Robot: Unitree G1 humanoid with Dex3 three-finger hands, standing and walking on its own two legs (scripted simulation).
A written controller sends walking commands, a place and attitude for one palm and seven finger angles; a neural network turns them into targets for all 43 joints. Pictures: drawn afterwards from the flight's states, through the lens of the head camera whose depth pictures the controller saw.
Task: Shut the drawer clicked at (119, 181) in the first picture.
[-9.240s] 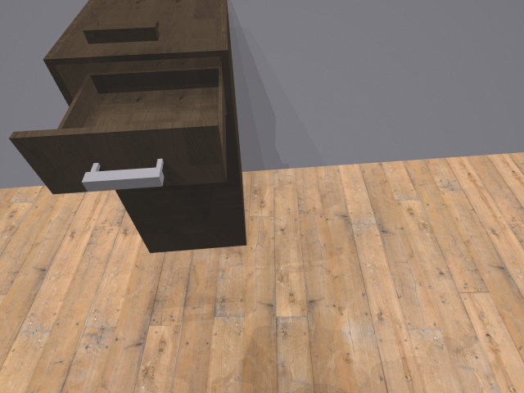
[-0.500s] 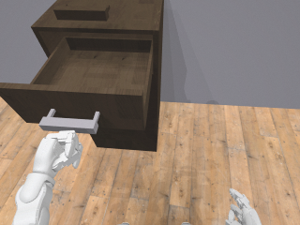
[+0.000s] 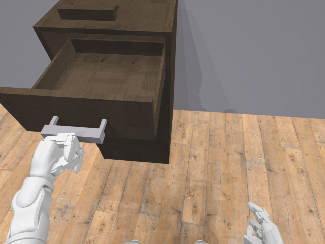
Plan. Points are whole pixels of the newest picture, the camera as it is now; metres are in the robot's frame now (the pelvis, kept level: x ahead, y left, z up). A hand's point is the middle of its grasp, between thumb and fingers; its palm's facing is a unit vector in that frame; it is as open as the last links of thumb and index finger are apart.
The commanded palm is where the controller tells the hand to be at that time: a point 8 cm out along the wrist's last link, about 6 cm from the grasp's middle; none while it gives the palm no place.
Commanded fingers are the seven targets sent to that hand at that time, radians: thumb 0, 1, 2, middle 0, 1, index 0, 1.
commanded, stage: push the drawer shut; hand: left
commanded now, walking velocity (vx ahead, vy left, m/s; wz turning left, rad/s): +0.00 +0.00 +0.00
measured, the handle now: (76, 127) +0.38 +0.24 +0.07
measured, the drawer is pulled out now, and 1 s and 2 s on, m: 0.27 0.15 0.04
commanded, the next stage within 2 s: none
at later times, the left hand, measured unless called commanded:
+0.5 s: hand (86, 137) +0.35 +0.20 +0.07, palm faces -0.07 -1.00 -0.04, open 3.1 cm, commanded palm +0.34 +0.26 +0.07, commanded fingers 0.00 0.90 0.90 -1.40 -1.60 -1.40 -1.60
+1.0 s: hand (93, 117) +0.42 +0.20 +0.07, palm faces -0.07 -1.00 -0.03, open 3.0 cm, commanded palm +0.40 +0.26 +0.07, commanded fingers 0.00 0.90 0.90 -1.40 -1.60 -1.40 -1.60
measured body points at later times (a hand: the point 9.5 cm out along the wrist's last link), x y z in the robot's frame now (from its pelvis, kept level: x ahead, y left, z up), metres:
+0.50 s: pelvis -0.01 +0.01 +0.00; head +0.05 +0.00 +0.44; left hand +0.35 +0.26 +0.07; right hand +0.11 -0.24 -0.11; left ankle +0.00 +0.13 -0.70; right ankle +0.01 -0.11 -0.70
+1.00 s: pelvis -0.01 +0.01 +0.00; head +0.08 +0.01 +0.44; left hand +0.41 +0.26 +0.07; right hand +0.07 -0.25 -0.12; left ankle +0.00 +0.13 -0.70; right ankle +0.01 -0.11 -0.70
